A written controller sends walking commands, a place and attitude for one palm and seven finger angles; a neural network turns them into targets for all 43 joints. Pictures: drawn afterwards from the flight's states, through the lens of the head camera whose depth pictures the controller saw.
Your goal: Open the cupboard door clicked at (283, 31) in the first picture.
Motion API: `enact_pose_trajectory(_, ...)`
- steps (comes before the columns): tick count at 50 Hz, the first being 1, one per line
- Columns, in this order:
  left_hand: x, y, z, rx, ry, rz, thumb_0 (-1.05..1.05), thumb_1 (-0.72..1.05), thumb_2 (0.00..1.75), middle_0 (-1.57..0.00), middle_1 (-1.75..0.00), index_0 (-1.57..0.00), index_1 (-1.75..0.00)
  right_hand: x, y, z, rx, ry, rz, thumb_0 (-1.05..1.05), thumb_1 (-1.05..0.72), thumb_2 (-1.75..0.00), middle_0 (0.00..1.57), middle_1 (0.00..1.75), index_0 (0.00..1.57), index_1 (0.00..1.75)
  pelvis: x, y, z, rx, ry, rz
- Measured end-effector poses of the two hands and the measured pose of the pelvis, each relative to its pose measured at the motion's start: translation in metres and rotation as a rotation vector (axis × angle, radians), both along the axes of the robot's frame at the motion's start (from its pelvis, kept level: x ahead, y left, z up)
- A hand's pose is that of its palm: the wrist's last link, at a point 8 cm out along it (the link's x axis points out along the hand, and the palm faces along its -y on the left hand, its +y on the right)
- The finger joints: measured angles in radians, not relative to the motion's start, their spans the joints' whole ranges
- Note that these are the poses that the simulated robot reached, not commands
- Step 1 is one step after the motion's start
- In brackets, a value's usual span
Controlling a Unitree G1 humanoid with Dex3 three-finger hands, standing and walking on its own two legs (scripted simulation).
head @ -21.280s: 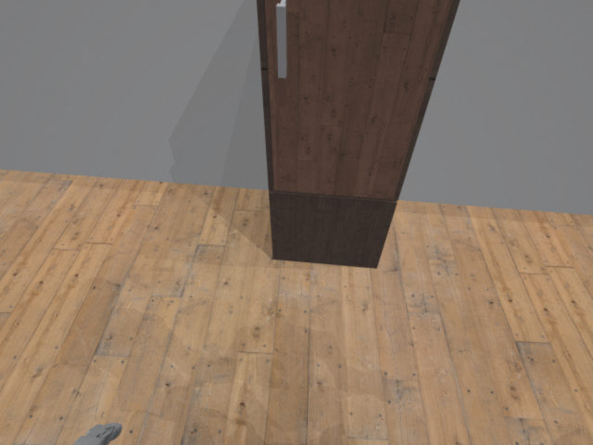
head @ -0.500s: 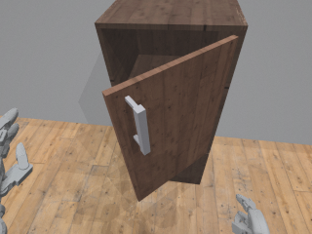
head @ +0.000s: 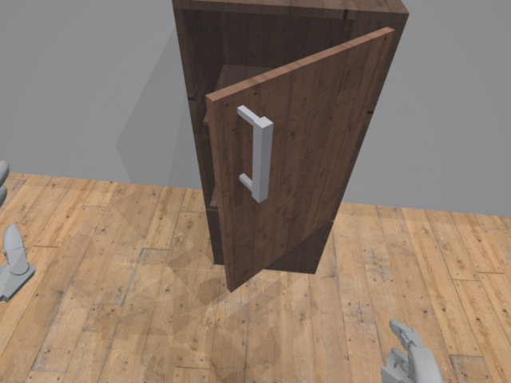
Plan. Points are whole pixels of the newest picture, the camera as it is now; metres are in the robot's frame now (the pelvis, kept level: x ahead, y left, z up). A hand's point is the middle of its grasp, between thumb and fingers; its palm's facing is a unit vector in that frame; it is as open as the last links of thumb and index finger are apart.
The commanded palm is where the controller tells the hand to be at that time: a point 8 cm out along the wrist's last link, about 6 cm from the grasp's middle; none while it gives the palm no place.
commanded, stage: step back with the hand held close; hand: left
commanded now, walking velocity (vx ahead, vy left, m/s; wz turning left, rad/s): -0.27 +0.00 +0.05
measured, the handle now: (253, 156) +0.41 +0.04 +0.16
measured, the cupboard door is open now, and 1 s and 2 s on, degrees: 44 44 44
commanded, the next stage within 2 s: stop stepping back and stand still in 0.32 s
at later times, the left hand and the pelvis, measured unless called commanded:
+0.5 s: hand out of the picture +0.10 +0.30 +0.19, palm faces +0.41 -0.83 -0.39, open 7.5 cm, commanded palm +0.03 +0.34 +0.19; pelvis -0.11 +0.04 +0.01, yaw -1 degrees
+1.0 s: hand out of the picture +0.05 +0.30 +0.16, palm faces +0.45 -0.84 -0.29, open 7.5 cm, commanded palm -0.02 +0.33 +0.19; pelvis -0.18 +0.04 -0.01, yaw -4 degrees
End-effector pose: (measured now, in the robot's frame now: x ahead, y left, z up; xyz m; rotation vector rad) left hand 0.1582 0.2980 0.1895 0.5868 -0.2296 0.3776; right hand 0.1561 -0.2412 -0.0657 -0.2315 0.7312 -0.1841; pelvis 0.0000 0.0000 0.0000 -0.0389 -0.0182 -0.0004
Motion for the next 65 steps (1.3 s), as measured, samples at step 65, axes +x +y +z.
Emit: enact_pose_trajectory(65,-0.205,0.033,0.008,0.016,0.032,0.027,0.01,0.88,0.9,-0.21,-0.3,-0.21,-0.3,-0.25,0.037,-0.024,0.082,0.092,-0.049,0.02,-0.9,-0.9,0.2,0.3,0.2,0.3,-0.202,0.032,0.012,0.056,0.022,-0.095)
